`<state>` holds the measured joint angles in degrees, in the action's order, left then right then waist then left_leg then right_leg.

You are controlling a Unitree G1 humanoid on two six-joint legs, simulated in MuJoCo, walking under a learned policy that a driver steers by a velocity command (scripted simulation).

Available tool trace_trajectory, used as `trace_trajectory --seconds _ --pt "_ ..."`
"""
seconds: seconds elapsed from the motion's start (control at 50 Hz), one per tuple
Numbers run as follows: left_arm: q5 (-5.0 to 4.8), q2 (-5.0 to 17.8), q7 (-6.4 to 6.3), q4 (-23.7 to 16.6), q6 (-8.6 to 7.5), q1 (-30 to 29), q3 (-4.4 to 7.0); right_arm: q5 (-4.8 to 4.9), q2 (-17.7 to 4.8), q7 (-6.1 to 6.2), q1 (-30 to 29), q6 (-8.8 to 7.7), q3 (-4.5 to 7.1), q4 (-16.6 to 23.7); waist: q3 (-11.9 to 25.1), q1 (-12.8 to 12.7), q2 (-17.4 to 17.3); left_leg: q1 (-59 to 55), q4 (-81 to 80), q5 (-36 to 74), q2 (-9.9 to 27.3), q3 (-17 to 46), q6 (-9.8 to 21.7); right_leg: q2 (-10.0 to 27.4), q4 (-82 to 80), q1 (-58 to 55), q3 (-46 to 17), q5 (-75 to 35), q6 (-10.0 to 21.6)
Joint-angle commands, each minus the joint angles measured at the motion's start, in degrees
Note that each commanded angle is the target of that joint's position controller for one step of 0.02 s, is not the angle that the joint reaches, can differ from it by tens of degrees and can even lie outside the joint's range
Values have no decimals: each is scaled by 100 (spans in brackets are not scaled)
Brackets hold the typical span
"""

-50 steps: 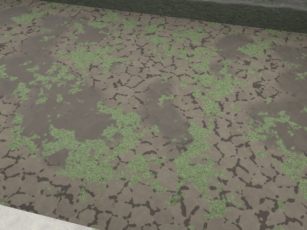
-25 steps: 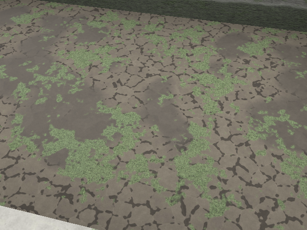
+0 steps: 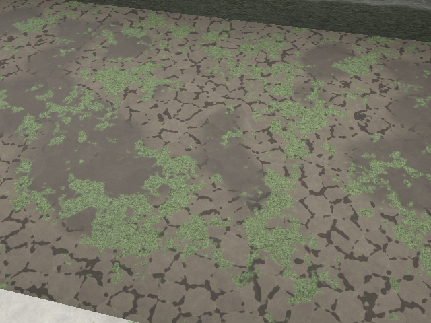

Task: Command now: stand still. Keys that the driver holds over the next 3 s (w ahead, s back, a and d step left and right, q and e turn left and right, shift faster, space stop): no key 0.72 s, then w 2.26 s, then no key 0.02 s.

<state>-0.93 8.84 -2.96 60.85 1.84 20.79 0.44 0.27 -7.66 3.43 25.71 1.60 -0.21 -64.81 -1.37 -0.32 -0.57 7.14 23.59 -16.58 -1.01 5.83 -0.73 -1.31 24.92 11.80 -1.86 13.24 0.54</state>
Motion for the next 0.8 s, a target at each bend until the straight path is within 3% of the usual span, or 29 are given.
trace_trajectory --seconds 0.02,0.72,0.74,0.76,0.8 --pt "0 490 -14 -30 -14 561 72 2 -401 12 833 2 47 -68 -448 0 3 636 -440 822 103 -4 41 247 -362 -233 -175 -920 75" --pt "-16 431 -21 38 -16 774 23 16 -359 3 1135 -22 0 -29 -499 0 -6 632 -407 955 96 -47 55 231 -282 -212 -136 -996 62" --pt "-1 375 -29 79 -10 850 7 3 -293 10 1202 -16 -20 -58 -376 0 -6 568 -439 614 58 -93 66 200 -319 -268 -99 -625 57" --pt "196 258 12 -101 -71 383 -92 -144 -145 30 500 -10 -118 159 -156 -53 -69 583 -442 350 277 105 194 440 -356 -157 -269 -98 151" --pt "157 603 37 -175 -101 339 6 -132 -464 29 495 12 -27 235 -183 -24 4 654 -192 -725 100 55 389 264 -212 129 -281 1179 292"
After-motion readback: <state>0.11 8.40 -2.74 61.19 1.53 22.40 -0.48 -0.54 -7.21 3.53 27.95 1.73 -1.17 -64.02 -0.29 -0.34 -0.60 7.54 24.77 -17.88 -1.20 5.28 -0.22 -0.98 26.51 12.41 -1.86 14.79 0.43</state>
